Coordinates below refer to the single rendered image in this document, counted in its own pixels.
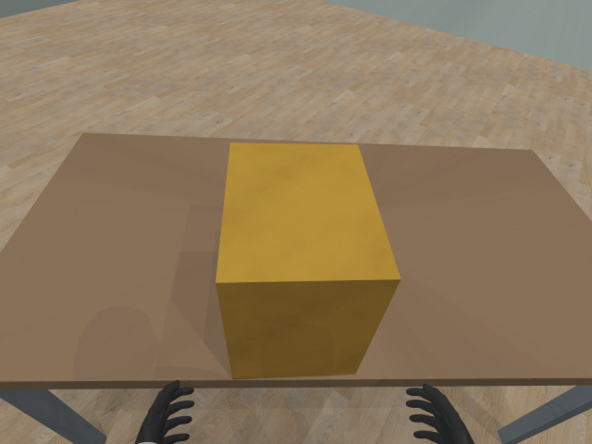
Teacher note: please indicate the table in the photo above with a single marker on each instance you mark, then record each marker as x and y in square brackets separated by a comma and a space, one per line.
[109, 281]

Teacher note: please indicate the carton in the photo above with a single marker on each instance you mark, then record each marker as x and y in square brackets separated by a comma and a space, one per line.
[305, 271]

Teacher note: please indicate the left robot hand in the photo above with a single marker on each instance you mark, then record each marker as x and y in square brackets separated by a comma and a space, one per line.
[155, 425]

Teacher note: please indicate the right robot hand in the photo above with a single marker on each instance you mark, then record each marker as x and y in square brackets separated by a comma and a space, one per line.
[451, 429]

